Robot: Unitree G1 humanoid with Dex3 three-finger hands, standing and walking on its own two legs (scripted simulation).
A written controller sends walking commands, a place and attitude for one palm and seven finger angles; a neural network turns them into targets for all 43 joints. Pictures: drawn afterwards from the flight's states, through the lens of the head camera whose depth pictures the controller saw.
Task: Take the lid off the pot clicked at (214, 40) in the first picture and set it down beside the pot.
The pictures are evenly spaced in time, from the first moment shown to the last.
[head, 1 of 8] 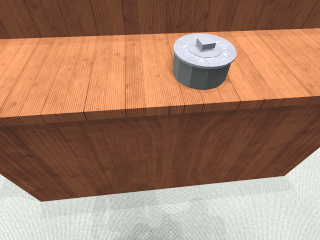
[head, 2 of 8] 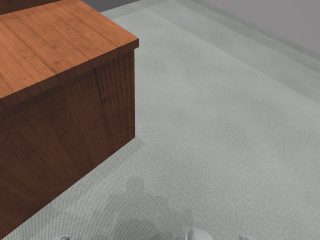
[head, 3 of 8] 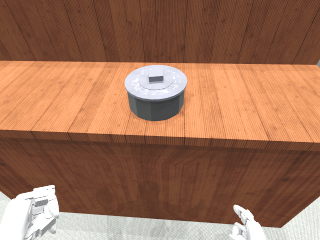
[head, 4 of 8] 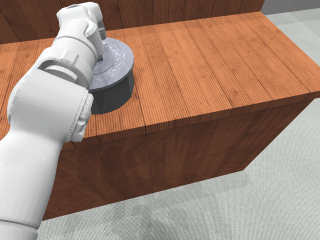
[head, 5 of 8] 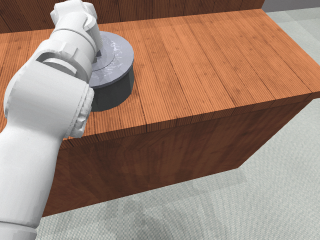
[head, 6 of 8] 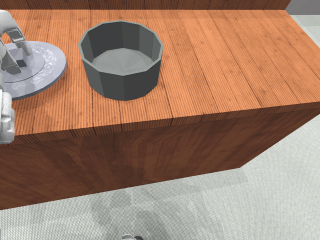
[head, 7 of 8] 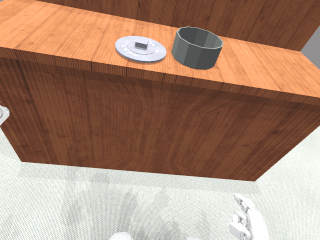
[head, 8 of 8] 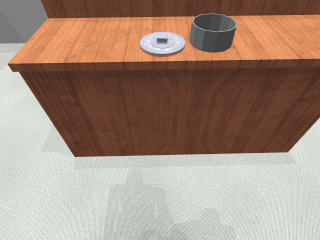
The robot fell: no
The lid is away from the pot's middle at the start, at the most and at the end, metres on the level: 0.00 0.24 0.23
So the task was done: yes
